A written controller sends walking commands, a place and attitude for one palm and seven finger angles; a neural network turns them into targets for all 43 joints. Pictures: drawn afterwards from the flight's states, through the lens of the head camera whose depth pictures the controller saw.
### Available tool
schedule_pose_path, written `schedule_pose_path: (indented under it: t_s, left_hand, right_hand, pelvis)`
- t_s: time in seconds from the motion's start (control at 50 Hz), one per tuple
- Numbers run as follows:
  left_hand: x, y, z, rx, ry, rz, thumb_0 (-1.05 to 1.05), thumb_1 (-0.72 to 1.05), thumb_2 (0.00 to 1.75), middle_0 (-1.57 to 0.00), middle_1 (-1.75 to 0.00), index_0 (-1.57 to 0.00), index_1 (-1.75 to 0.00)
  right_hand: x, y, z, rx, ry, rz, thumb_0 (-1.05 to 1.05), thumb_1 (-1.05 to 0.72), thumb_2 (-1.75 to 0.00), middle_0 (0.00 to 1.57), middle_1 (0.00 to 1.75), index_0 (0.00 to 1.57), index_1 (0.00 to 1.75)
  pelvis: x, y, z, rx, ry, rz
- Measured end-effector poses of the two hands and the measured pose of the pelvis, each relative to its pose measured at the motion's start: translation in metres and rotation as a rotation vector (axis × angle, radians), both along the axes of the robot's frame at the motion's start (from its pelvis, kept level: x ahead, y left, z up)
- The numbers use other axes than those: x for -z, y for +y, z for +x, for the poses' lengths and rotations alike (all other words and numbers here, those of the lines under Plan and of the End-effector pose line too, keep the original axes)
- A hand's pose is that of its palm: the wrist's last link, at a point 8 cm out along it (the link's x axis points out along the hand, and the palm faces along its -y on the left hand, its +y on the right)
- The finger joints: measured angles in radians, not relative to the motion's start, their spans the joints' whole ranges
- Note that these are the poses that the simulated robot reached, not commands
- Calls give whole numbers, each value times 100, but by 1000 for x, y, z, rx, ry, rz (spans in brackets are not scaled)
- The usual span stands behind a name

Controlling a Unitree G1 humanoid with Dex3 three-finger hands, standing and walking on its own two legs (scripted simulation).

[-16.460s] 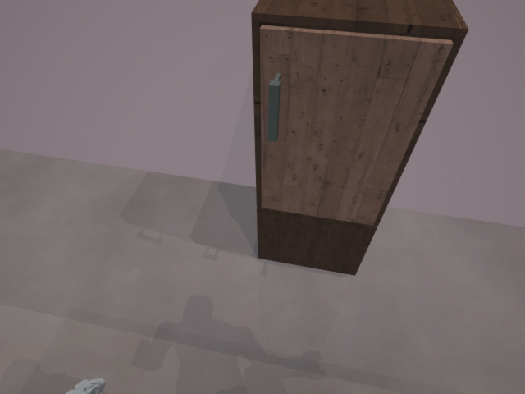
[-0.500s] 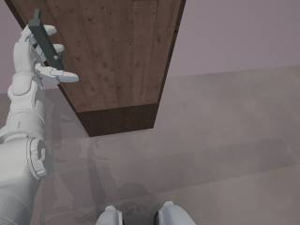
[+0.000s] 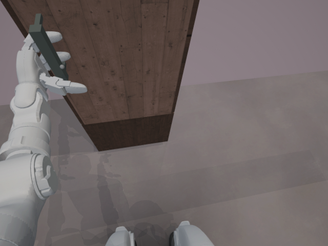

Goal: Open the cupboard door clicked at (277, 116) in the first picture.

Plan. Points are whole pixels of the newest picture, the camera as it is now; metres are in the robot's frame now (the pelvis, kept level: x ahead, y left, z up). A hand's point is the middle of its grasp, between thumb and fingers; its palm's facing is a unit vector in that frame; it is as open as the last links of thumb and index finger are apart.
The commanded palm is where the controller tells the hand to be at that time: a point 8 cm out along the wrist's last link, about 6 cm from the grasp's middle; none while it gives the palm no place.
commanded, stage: close the thumb around the handle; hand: left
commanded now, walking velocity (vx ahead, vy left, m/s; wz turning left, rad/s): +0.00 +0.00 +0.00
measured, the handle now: (52, 51) +0.57 +0.22 +0.09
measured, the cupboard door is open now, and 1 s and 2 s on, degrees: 0 0 46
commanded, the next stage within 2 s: pull the door open along its arc in 0.78 s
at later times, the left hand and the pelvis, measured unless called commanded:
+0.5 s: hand (63, 64) +0.53 +0.19 +0.09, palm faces +0.09 -1.00 +0.01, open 9.1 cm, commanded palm +0.50 +0.23 +0.09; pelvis +0.00 +0.01 +0.00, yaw +0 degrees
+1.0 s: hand (62, 66) +0.52 +0.19 +0.09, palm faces +0.10 -1.00 +0.00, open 5.6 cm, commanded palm +0.48 +0.23 +0.09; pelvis +0.00 +0.00 +0.00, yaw +0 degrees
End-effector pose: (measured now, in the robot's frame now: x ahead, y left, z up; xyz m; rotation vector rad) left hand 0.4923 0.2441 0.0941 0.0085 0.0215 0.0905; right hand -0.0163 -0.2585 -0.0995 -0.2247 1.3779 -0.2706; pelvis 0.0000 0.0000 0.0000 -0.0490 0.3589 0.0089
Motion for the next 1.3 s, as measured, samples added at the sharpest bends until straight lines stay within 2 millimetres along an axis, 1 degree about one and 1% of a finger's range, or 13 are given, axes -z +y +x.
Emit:
schedule_pose_path:
  t_s: [0.08,0.16,0.26,0.36,0.48,0.64,0.72,0.98,1.1,1.2,1.3]
  left_hand:
    - [4,2,2,-6,15,-11,-1,-50,30,-30,-120,-30,-120]
    - [3,4,4,-4,-3,-4,-1,-49,31,-30,-121,-30,-120]
    - [3,6,7,2,-4,-10,-1,-37,36,-31,-122,-32,-122]
    - [3,6,8,4,2,-6,-1,-16,45,-32,-124,-33,-125]
    - [2,-1,8,8,-5,-17,0,15,58,-35,-127,-35,-127]
    - [3,1,6,-3,-2,-6,1,58,77,-37,-132,-38,-131]
    - [3,1,3,2,-5,-4,1,73,83,-39,-134,-39,-133]
    - [3,0,2,-7,-4,-7,1,74,83,-36,-135,-37,-134]
    - [3,-2,-7,-3,-11,-2,1,74,80,-36,-135,-36,-135]
    - [4,-6,-25,9,-21,-2,1,73,77,-36,-135,-35,-135]
    - [4,-14,-55,29,-32,-4,1,72,74,-36,-135,-34,-135]
  right_hand:
    - [0,-1,2,-6,-4,-8,1,-90,-90,20,30,20,30]
    - [0,-1,3,-8,-5,-16,1,-90,-90,20,30,20,30]
    - [0,1,2,-11,9,-15,1,-90,-90,20,30,20,30]
    - [0,3,1,-9,17,-12,1,-90,-90,20,30,20,30]
    - [0,7,1,-6,19,1,1,-90,-90,20,30,20,30]
    - [1,10,4,1,-1,10,1,-90,-90,20,30,20,30]
    - [1,10,5,-2,-2,12,1,-90,-90,20,30,20,30]
    - [1,4,4,-5,-5,-3,1,-90,-90,20,30,20,30]
    - [-1,3,8,10,-16,10,1,-90,-90,20,30,20,30]
    - [-4,4,24,18,-58,31,1,-90,-90,20,30,20,30]
    - [-7,6,56,1,-146,53,1,-90,-90,20,30,20,30]
  pelvis:
    - [1,0,-1,-3,3,-2]
    - [2,1,-1,-2,9,-3]
    - [2,3,0,-3,14,-5]
    - [2,5,1,-5,16,-6]
    - [1,6,4,-2,12,-7]
    - [1,7,4,3,5,-4]
    - [1,7,4,1,4,-4]
    - [1,5,1,2,4,-2]
    - [-2,4,6,13,-4,3]
    - [-8,3,12,20,-26,8]
    - [-14,3,19,21,-57,14]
